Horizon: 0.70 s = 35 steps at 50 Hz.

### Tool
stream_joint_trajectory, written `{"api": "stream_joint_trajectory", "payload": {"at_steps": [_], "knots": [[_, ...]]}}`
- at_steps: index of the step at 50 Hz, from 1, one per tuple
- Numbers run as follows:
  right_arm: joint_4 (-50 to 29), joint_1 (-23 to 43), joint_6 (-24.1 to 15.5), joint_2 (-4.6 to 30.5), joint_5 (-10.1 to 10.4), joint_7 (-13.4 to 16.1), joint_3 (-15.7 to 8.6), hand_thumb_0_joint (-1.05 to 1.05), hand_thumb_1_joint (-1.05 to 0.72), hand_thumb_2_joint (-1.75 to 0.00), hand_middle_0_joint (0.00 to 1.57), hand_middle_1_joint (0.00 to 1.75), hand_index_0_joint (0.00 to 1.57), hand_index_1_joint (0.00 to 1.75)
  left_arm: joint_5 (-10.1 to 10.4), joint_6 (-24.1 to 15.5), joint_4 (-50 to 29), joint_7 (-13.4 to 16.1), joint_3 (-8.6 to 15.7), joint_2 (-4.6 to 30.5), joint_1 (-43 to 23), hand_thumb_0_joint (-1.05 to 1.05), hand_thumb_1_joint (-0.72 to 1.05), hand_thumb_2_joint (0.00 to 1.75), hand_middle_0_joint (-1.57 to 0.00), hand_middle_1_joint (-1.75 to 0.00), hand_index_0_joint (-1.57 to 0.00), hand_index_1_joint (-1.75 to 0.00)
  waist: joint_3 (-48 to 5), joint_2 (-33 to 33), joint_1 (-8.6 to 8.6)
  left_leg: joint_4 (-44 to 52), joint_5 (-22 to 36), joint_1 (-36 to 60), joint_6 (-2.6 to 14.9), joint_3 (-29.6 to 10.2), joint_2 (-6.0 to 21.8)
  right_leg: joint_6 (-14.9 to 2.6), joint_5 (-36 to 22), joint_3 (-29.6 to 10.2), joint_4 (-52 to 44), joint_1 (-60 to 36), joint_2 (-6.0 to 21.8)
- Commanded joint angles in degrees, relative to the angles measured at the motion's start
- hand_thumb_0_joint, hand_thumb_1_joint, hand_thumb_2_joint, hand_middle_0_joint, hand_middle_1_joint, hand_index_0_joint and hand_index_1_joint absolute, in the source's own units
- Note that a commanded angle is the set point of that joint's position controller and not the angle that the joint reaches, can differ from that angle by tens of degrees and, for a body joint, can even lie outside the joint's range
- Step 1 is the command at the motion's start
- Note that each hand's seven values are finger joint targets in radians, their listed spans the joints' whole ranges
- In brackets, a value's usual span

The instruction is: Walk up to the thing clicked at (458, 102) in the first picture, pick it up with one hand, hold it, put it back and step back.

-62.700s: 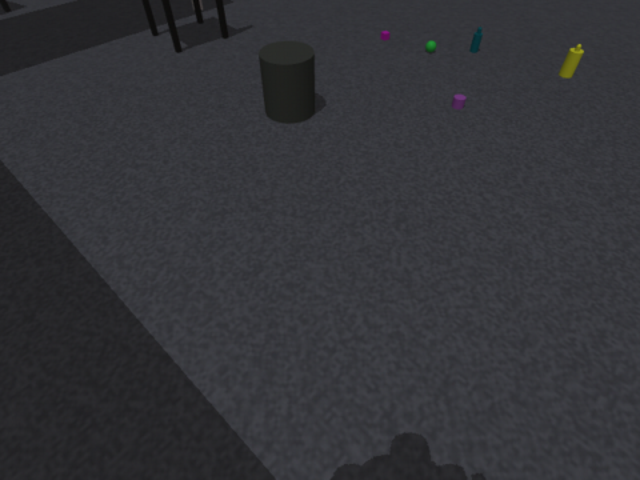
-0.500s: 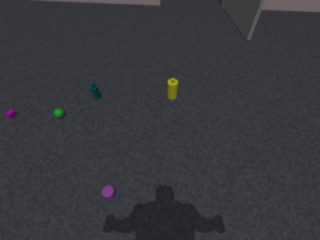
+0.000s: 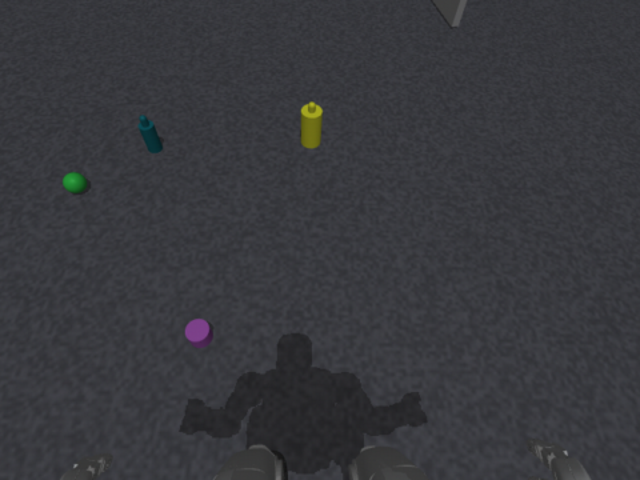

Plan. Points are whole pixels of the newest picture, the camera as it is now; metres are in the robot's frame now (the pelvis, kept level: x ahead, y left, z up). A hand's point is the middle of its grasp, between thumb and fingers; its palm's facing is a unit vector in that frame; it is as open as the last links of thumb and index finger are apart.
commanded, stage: step back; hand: left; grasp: from above
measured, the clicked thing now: (199, 333) +0.53 +0.34 -0.73
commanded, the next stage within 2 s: none
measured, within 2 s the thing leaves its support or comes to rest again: neither
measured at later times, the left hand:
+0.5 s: hand out of the picture -0.03 +0.25 -0.14, palm faces +0.07 -0.92 -0.40, open 7.4 cm
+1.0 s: hand out of the picture -0.27 +0.21 -0.14, palm faces +0.01 -0.92 -0.40, open 7.4 cm
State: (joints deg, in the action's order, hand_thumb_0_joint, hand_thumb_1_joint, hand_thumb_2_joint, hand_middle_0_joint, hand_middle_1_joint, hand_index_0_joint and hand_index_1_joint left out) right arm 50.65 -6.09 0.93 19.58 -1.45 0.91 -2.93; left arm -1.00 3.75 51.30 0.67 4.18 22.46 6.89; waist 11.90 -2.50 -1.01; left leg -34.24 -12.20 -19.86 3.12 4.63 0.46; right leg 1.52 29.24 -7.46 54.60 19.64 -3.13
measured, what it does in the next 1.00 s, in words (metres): walks backwards: right foot, then left foot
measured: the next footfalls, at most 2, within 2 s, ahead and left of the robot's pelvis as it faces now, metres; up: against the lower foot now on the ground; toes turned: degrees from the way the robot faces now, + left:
right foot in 0.10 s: +0.00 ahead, -0.13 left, +0.00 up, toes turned +2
left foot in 0.50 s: -0.15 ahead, +0.09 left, +0.00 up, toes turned +3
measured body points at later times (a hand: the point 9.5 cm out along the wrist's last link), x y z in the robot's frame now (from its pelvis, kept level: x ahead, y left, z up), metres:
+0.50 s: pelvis -0.15 -0.02 -0.01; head -0.08 -0.02 +0.44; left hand -0.03 +0.30 -0.11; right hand -0.06 -0.34 -0.13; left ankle -0.19 +0.09 -0.73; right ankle -0.04 -0.13 -0.73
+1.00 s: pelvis -0.32 -0.06 +0.00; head -0.27 -0.07 +0.44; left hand -0.27 +0.26 -0.12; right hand -0.16 -0.36 -0.12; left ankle -0.23 +0.08 -0.70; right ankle -0.31 -0.18 -0.73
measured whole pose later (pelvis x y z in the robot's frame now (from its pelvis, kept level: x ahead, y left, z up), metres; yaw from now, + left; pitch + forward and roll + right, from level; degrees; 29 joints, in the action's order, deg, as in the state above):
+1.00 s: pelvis -0.32 -0.06 +0.00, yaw +1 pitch -3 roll -1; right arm 48.3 -4.4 3.8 22.7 -0.5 1.0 -3.6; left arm -2.6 2.6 50.5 -0.8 3.9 20.4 12.7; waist 9.6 3.0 1.9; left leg -48.3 -23.8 -28.1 -0.3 -4.8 -0.5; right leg -0.8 20.5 -2.4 37.5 14.1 -2.0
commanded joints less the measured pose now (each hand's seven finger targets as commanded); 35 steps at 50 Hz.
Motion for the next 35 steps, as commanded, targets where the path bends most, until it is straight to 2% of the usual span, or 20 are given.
{"api": "stream_joint_trajectory", "payload": {"at_steps": [1,4,5,6,7,8,11,12,17,20,21,24,25,26,27,28,29,31,33,35], "knots": [[-4.45,-0.75,-0.20,17.40,-0.18,0.71,-4.21,0.00,-0.90,-0.90,0.20,0.30,0.20,0.30,-0.09,-1.69,-3.68,0.28,3.00,9.65,4.68,0.00,0.90,0.90,-0.20,-0.30,-0.20,-0.30,-16.10,11.93,-0.05,7.42,15.05,12.18,9.57,-16.29,15.23,-0.83,-2.21,4.34,-11.73,-1.25,1.98],[-5.16,2.40,0.48,17.89,0.28,0.22,-4.27,0.00,-0.90,-0.90,0.20,0.30,0.20,0.30,-0.53,-1.76,-0.77,-0.39,3.65,9.45,11.85,0.00,0.90,0.90,-0.20,-0.30,-0.20,-0.30,-16.69,11.55,3.31,6.86,3.69,2.05,5.47,-14.97,13.94,-3.56,-12.74,6.50,-23.79,-12.22,2.29],[-5.18,2.41,0.72,16.38,0.58,0.07,-3.83,0.00,-0.90,-0.90,0.20,0.30,0.20,0.30,-1.03,-1.96,-0.91,-0.39,4.19,10.81,12.24,0.00,0.90,0.90,-0.20,-0.30,-0.20,-0.30,-16.14,7.05,3.63,3.86,-2.19,-2.60,2.61,-13.68,11.21,-5.32,-11.82,1.38,-27.07,-13.36,4.63],[-5.67,2.02,0.77,13.90,0.87,-0.03,-3.23,0.00,-0.90,-0.90,0.20,0.30,0.20,0.30,-1.60,-2.28,-2.43,-0.44,5.01,13.99,10.45,0.00,0.90,0.90,-0.20,-0.30,-0.20,-0.30,-13.45,-4.24,3.01,-5.61,-12.40,-10.13,-1.01,-9.39,3.50,-9.17,-8.35,-14.04,-33.75,-11.88,13.65],[-5.80,4.30,1.06,13.07,1.08,0.71,-3.57,0.00,-0.90,-0.90,0.20,0.30,0.20,0.30,-1.56,-2.10,-5.04,-0.52,5.99,19.96,5.09,0.00,0.90,0.90,-0.20,-0.30,-0.20,-0.30,-9.04,-15.46,5.00,-22.00,-22.44,-8.00,-3.39,-6.90,-6.26,-17.99,-2.70,-26.72,-42.58,3.91,24.83],[-4.42,1.80,1.25,15.12,0.68,1.01,-4.38,0.00,-0.90,-0.90,0.20,0.30,0.20,0.30,-2.09,-2.42,-7.79,-0.23,5.92,19.69,-0.41,0.00,0.90,0.90,-0.20,-0.30,-0.20,-0.30,-5.39,-13.07,3.16,-31.65,-22.07,-3.89,-3.79,-12.76,-4.74,-20.02,-2.15,-29.36,-43.69,11.85,27.11],[-0.86,-4.89,1.08,13.72,1.60,0.44,-3.27,0.00,-0.90,-0.90,0.20,0.30,0.20,0.30,-1.18,-2.96,-9.46,0.36,4.18,11.79,-6.41,0.00,0.90,0.90,-0.20,-0.30,-0.20,-0.30,-5.26,-4.35,-1.79,-34.53,-12.37,-5.99,-3.44,-15.47,-8.46,-10.83,-17.88,-7.35,-36.87,5.33,14.15],[-0.51,-6.01,0.82,12.97,1.64,0.64,-2.73,0.00,-0.90,-0.90,0.20,0.30,0.20,0.30,-1.16,-2.84,-9.53,0.39,4.20,11.20,-6.53,0.00,0.90,0.90,-0.20,-0.30,-0.20,-0.30,-7.14,-5.53,-1.89,-34.51,-11.00,-6.78,-3.91,-14.63,-8.96,-9.36,-19.30,-4.26,-35.93,2.41,12.01],[-3.08,-4.59,-0.29,12.69,1.26,1.20,-1.73,0.00,-0.90,-0.90,0.20,0.30,0.20,0.30,-1.37,-2.72,-9.60,0.91,4.25,9.62,3.09,0.00,0.90,0.90,-0.20,-0.30,-0.20,-0.30,-14.27,-6.52,4.06,-22.88,-17.17,-12.19,-5.58,-11.69,-6.01,-13.18,-31.86,-5.37,-29.80,-19.92,15.60],[-3.98,-5.76,-0.51,12.36,0.78,1.30,-1.82,0.00,-0.90,-0.90,0.20,0.30,0.20,0.30,-1.27,-2.24,-10.43,1.32,4.52,11.07,3.17,0.00,0.90,0.90,-0.20,-0.30,-0.20,-0.30,-16.75,-9.54,3.99,-11.12,-18.60,-6.55,-4.50,-9.82,-1.61,-14.31,-38.91,-7.01,-27.12,-20.91,19.35],[-3.30,-6.79,-0.54,12.52,0.77,1.15,-1.95,0.00,-0.90,-0.90,0.20,0.30,0.20,0.30,-1.09,-1.96,-10.43,1.21,4.29,11.08,2.82,0.00,0.90,0.90,-0.20,-0.30,-0.20,-0.30,-17.38,-9.40,3.73,-6.32,-16.81,-4.32,-4.09,-8.66,-1.60,-13.50,-39.54,-6.00,-25.73,-20.46,18.16],[-0.64,-12.77,-0.41,13.08,0.25,0.66,-2.83,0.00,-0.90,-0.90,0.20,0.30,0.20,0.30,-0.17,-0.87,-11.49,0.64,3.93,12.86,0.23,0.00,0.90,0.90,-0.20,-0.30,-0.20,-0.30,-18.26,-7.18,0.39,8.84,-2.03,8.08,-2.38,-4.03,-2.43,-9.82,-32.67,-2.83,-22.17,-10.99,15.71],[-0.87,-12.22,-0.43,14.20,-0.18,0.55,-3.38,0.00,-0.90,-0.90,0.20,0.30,0.20,0.30,-0.17,-0.56,-11.79,0.45,3.31,11.47,0.49,0.00,0.90,0.90,-0.20,-0.30,-0.20,-0.30,-16.67,-2.43,0.39,10.72,0.88,10.08,-1.34,-8.30,-0.18,-7.27,-24.87,-1.62,-21.49,-5.45,13.28],[-1.67,-11.66,-0.49,17.43,-1.09,0.37,-4.13,0.00,-0.90,-0.90,0.20,0.30,0.20,0.30,0.04,-0.57,-12.37,0.29,2.97,9.75,0.22,0.00,0.90,0.90,-0.20,-0.30,-0.20,-0.30,-16.29,7.29,0.24,13.45,1.83,11.42,2.18,-21.63,9.59,-4.59,-13.86,1.86,-14.84,2.03,8.23],[-3.31,-6.88,-0.17,23.66,-1.18,-0.18,-5.30,0.00,-0.90,-0.90,0.20,0.30,0.20,0.30,0.23,-0.85,-13.21,0.70,3.51,10.38,-3.35,0.00,0.90,0.90,-0.20,-0.30,-0.20,-0.30,-13.22,18.89,-0.94,17.31,5.63,5.06,10.20,-33.15,20.12,-2.16,2.92,8.02,-3.06,7.21,-0.57],[-4.62,-3.78,-0.43,24.99,-1.36,0.06,-5.72,0.00,-0.90,-0.90,0.20,0.30,0.20,0.30,-0.63,-0.80,-12.80,1.17,4.49,11.70,-5.80,0.00,0.90,0.90,-0.20,-0.30,-0.20,-0.30,-10.31,18.85,-2.47,20.15,3.58,-4.84,15.89,-39.09,24.54,-1.50,7.09,-0.52,9.90,4.20,-0.22],[-5.19,-0.17,-0.96,22.39,-1.23,0.64,-5.02,0.00,-0.90,-0.90,0.20,0.30,0.20,0.30,-0.63,-0.65,-11.39,0.91,4.58,12.56,-3.82,0.00,0.90,0.90,-0.20,-0.30,-0.20,-0.30,-8.45,14.67,0.12,18.92,4.91,-7.21,15.39,-34.93,23.90,-1.99,4.66,-3.50,16.18,2.77,0.13],[-5.90,1.85,-1.07,16.34,-1.80,0.85,-2.86,0.00,-0.90,-0.90,0.20,0.30,0.20,0.30,0.78,-0.54,-9.16,0.46,4.23,9.93,0.68,0.00,0.90,0.90,-0.20,-0.30,-0.20,-0.30,-8.96,7.93,3.21,13.31,17.04,-0.17,8.34,-19.12,12.88,-2.82,-0.92,-4.11,18.32,7.47,-3.53],[-5.76,1.67,-1.10,15.77,-0.95,0.73,-3.09,0.00,-0.90,-0.90,0.20,0.30,0.20,0.30,0.42,-0.52,-7.82,0.31,4.53,10.40,4.14,0.00,0.90,0.90,-0.20,-0.30,-0.20,-0.30,-9.38,8.83,3.96,12.39,14.90,3.25,7.29,-16.88,11.39,-2.32,-3.05,-3.01,19.08,8.40,-4.28],[-5.52,-1.42,-0.91,14.83,-0.69,0.64,-3.23,0.00,-0.90,-0.90,0.20,0.30,0.20,0.30,0.05,-0.93,-8.04,0.40,4.23,9.11,3.73,0.00,0.90,0.90,-0.20,-0.30,-0.20,-0.30,-10.55,9.54,1.79,9.57,17.99,11.08,8.40,-16.98,11.00,-0.18,-2.43,-2.50,13.44,10.50,-3.08]]}}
